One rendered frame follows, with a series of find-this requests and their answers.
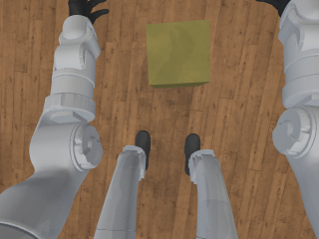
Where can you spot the robot right hand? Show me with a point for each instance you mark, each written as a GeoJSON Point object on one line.
{"type": "Point", "coordinates": [277, 4]}

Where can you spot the robot right foot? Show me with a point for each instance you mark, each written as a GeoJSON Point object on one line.
{"type": "Point", "coordinates": [192, 144]}

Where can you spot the carton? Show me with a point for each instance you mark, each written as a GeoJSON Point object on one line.
{"type": "Point", "coordinates": [178, 54]}

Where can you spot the robot left upper arm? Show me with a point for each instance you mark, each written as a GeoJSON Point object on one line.
{"type": "Point", "coordinates": [62, 155]}

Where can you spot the left robot forearm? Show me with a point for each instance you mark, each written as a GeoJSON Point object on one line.
{"type": "Point", "coordinates": [74, 75]}

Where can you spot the robot right shin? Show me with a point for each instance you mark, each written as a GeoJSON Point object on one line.
{"type": "Point", "coordinates": [202, 151]}

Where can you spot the robot left hand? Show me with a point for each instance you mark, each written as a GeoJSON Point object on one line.
{"type": "Point", "coordinates": [85, 7]}

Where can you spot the right robot forearm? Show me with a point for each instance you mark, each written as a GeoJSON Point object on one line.
{"type": "Point", "coordinates": [299, 35]}

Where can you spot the robot right upper arm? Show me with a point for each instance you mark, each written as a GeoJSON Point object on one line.
{"type": "Point", "coordinates": [297, 136]}

